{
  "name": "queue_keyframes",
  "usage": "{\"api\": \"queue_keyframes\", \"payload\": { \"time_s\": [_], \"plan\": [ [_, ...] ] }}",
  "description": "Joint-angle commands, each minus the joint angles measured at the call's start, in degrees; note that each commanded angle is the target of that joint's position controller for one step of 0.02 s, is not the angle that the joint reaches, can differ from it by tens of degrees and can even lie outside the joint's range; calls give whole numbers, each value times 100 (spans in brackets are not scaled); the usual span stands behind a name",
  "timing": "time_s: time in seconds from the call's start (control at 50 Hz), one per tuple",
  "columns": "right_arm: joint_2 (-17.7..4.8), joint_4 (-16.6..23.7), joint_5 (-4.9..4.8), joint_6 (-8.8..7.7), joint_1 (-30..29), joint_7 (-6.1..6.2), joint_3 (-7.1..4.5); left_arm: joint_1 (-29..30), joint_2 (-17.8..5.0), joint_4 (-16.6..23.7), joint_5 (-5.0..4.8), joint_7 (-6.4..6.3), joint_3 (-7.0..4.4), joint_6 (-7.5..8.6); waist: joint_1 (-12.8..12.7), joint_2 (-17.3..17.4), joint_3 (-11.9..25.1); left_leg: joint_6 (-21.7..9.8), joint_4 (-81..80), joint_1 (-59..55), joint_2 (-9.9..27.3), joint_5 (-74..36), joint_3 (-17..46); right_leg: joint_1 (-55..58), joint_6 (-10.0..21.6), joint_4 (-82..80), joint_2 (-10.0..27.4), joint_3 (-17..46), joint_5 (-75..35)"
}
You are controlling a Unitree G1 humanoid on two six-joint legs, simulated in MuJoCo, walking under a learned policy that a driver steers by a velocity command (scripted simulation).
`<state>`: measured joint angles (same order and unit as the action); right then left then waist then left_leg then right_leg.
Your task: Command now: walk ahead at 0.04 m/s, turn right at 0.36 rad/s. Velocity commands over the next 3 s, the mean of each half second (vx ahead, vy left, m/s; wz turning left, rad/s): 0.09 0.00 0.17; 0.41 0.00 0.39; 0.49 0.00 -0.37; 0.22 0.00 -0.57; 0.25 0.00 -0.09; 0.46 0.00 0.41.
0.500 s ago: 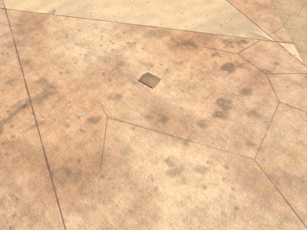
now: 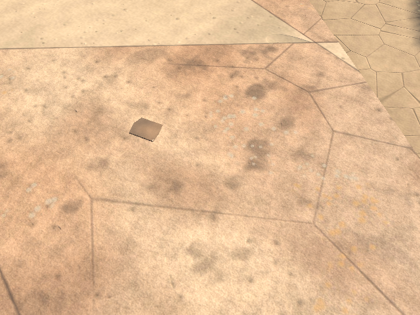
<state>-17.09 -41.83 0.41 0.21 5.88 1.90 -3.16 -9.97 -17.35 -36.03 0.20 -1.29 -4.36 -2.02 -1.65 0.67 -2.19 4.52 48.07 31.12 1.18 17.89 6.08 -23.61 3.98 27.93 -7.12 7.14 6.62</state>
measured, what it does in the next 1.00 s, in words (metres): walks ahead, turning left: left foot, then left foot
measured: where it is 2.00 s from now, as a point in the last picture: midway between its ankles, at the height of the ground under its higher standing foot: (136, 217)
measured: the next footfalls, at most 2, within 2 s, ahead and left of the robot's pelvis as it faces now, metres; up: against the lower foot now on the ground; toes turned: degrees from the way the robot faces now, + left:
left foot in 0.10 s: +0.09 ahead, +0.16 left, +0.00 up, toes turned -3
left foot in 0.74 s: +0.20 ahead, +0.25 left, +0.00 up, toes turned +20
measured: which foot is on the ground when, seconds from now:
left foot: up 0.00-0.08, down 0.10-0.42, up 0.44-0.72, down 0.74-1.00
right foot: down 0.00-0.74, up 0.76-1.00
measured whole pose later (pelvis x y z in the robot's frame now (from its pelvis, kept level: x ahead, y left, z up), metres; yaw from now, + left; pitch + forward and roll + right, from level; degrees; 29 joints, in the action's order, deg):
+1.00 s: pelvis +0.24 +0.19 +0.01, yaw +21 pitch +2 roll -1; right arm -14.8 -39.9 0.4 -3.8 20.9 -0.6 -1.7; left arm -9.3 -17.4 -41.4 -0.2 1.1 -3.2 4.4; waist 2.3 -2.3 0.2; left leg -4.9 17.7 6.3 -4.1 13.6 0.5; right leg -41.0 -1.1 52.6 5.5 0.9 2.0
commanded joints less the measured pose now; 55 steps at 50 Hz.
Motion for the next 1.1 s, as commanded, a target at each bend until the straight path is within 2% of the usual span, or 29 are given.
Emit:
{"api": "queue_keyframes", "payload": {
  "time_s": [0.02, 0.08, 0.1, 0.12, 0.14, 0.16, 0.2, 0.22, 0.3, 0.32, 0.36, 0.4, 0.42, 0.44, 0.46, 0.48, 0.52, 0.6, 0.68, 0.72, 0.74, 0.76, 0.78, 0.8, 0.84, 0.86, 0.96, 1.02, 1.1],
  "plan": [
    [-463, 324, -20, -85, 156, -34, -113, 114, -771, 412, 35, 2, -185, 29, 18, -887, 931, -42, -402, -690, -19, 20, -182, 585, 868, -804, 1487, 1603, 469],
    [-222, 203, 24, -179, 507, -159, -43, 142, -290, 300, 59, 47, 46, 24, 245, -813, 976, -292, -2046, -1787, 53, -780, -361, 525, 549, -434, 1384, 1355, 435],
    [-293, 220, 135, -200, 456, -199, -25, -240, -60, 117, 109, 71, 127, 66, 131, -546, 910, -446, -2499, -2194, 336, -1296, -32, 371, 212, -241, 1131, 1061, 811],
    [-740, 352, 211, -200, 236, -191, -79, -716, -54, 28, 216, 85, 123, 119, -324, 454, 812, -833, -2662, -2157, 1101, -2062, 901, 253, -128, 465, 549, 404, 1621],
    [-538, 310, 251, -186, -118, -193, -10, -660, -168, 69, 208, 96, 84, 167, -526, 1098, 563, -1305, -2852, -1236, 1303, -1414, 1240, 770, -346, 120, 541, 46, 1442],
    [-346, 394, 177, -185, -272, -206, 23, -263, -371, 62, 230, 79, 47, 187, -331, 867, 388, -1119, -2907, -893, 889, -442, 1004, 1186, -428, -41, 628, 51, 877],
    [-669, 307, 65, -211, 85, -221, -54, 245, -456, 106, 175, 42, -16, 138, -34, 724, 243, -825, -2907, -718, 584, 112, 822, 1397, -362, 141, 587, -43, 603],
    [-817, 340, 22, -220, 64, -210, -91, 195, -474, 132, 170, 25, -32, 116, -52, 797, 121, -840, -2926, -722, 604, 41, 921, 1289, -328, 152, 606, -80, 617],
    [-838, 488, -85, -126, 274, -107, -158, 134, -346, 95, 118, -22, -66, 201, 71, 649, 266, -1049, -2539, -1143, 593, -915, 1205, 1017, -345, 297, 575, -358, 537],
    [-776, 516, -98, -89, 347, -85, -157, 80, -262, 93, 119, -19, -65, 222, 79, 597, 471, -1097, -2472, -1225, 522, -501, 1233, 1062, -358, 293, 534, -454, 897],
    [-659, 602, -125, -25, 439, -66, -147, 98, -199, 126, 78, 6, -87, 272, 97, 332, 407, -1159, -2400, -924, 298, 1250, 1261, 1045, -264, 201, 559, -462, 1930],
    [-555, 790, -150, -47, 272, -69, -127, -283, -347, 70, 8, 21, -153, 386, -110, -148, 100, -1015, -1818, 36, -47, 2104, 885, 1465, 109, -348, 1053, 246, 2911],
    [-389, 933, -175, -96, 52, -73, -91, -801, -558, -61, -12, 22, -214, 447, -305, -564, 98, -843, -953, 778, -324, 1795, 363, 2084, 450, -904, 1688, 1171, 3420],
    [-274, 1089, -208, -154, -171, -110, -59, -1089, -909, -183, 6, 36, -311, 506, -366, -1187, 31, -734, 168, 1419, -408, 1244, -136, 2454, 950, -1563, 2651, 2514, 3632],
    [-501, 1159, -182, -191, -309, -137, -124, -1133, -865, -181, 65, 2, -295, 566, -385, -961, -74, -665, 1155, 1813, -42, 1359, 27, 2387, 1258, -1631, 3047, 2912, 3313],
    [-538, 1126, -200, -209, -138, -179, -157, -984, -775, -152, 26, -40, -259, 597, -235, -705, -34, -638, 1562, 1908, 111, 1159, 123, 2359, 1231, -1560, 3021, 2674, 3041],
    [-423, 1075, -213, -209, 6, -261, -131, -686, -676, -122, -68, -54, -210, 588, -135, -683, -16, -547, 1479, 1869, 338, 680, -4, 2340, 862, -1657, 2604, 1668, 2439],
    [-169, 1144, -160, -204, -155, -423, -10, -473, -868, -186, -49, 18, -258, 586, -166, -722, 91, -419, 165, 330, 378, -130, -621, 1427, 491, -1711, 2012, -212, 788],
    [-405, 1104, -183, -151, 174, -444, -90, -502, -1089, -326, -185, 134, -322, 549, 46, -672, 200, -595, -979, -935, 88, -481, -1067, 1115, 354, -1325, 2178, -675, 1091],
    [-731, 844, -190, -100, 1034, -383, -304, -586, -867, -369, -127, 145, -236, 555, 464, -365, 475, -869, -1260, -2299, -322, -369, -1280, 609, 89, -31, 1976, -1180, 310],
    [-1144, 670, -221, -86, 1926, -312, -494, -559, -553, -294, 8, 139, -128, 585, 882, 441, 782, -1190, -1680, -3390, 115, -108, -292, -199, -272, 1899, 1588, -1683, 310],
    [-1995, 824, -178, -152, 2117, -272, -584, -503, -67, 220, 141, 135, 39, 714, 645, 2214, 1139, -2334, -2896, -4490, 1599, 1021, 3366, -2387, -709, 4143, 586, -1238, 2746],
    [-1550, 913, -173, -277, 2120, -326, -462, -185, -564, 227, -125, 146, -42, 858, 921, 1285, 1302, -2619, -3743, -4534, 1918, 2129, 4390, -3096, -610, 4889, 675, -281, 2542],
    [-1213, 871, -115, -371, 1940, -336, -345, 69, -821, 253, -285, 177, -104, 941, 809, 915, 737, -2446, -3637, -4147, 1870, 1972, 3819, -3385, -407, 4914, 957, -226, 2016],
    [-772, 932, -58, -391, 1282, -332, -198, -130, -709, 6, -44, 145, -71, 942, 385, 385, 377, -2032, -3366, -3057, 1400, 472, 2351, -2636, -350, 4038, 1381, -274, 1080],
    [-667, 963, 2, -394, 1048, -315, -146, -249, -691, -83, 1, 171, -84, 887, 214, 513, 334, -1908, -3458, -2617, 1182, -72, 1859, -2178, -366, 3731, 1484, -284, 783],
    [-690, 608, -6, -521, 1199, -218, -126, 79, -365, -261, -18, 229, 38, 672, 247, 219, 187, -1676, -3755, -2483, 930, -2242, 440, -2000, -539, 2562, 1401, -503, -563],
    [-757, 395, -11, -536, 1355, -162, -132, 594, -213, -190, -108, 319, 127, 708, 454, 268, 14, -1387, -3960, -2446, 780, -2301, -170, -1668, -459, 1431, 1217, -656, -1495],
    [-829, 88, -36, -535, 1662, -138, -165, 1223, -141, 6, -183, 472, 188, 745, 694, 165, -313, -1279, -4088, -2903, 982, -2243, -515, -1633, -275, 552, 1013, -682, -1770]
  ]
}}
Over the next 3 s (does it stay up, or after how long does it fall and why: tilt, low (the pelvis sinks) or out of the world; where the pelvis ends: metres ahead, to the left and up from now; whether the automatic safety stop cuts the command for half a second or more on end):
stays up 1.12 0.34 0.01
